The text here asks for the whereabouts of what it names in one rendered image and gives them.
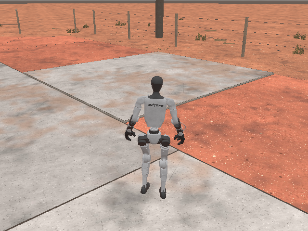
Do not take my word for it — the robot left upper arm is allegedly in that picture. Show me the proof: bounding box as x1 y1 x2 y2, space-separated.
131 96 146 122

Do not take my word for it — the humanoid robot torso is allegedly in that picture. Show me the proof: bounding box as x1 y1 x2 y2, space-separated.
144 96 167 144

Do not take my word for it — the robot left forearm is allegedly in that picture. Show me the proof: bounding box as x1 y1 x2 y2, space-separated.
126 115 136 132

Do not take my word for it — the robot right upper arm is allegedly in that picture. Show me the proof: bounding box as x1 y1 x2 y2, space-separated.
166 98 178 125

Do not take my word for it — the robot left hand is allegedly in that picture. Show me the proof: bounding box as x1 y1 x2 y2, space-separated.
125 130 136 141

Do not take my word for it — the robot right forearm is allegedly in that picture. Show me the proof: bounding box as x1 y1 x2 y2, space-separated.
174 118 183 136

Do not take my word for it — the robot left thigh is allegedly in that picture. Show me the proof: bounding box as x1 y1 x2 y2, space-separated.
138 133 151 163

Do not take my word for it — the robot right hand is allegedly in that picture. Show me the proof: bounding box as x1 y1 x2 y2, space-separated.
174 134 185 145

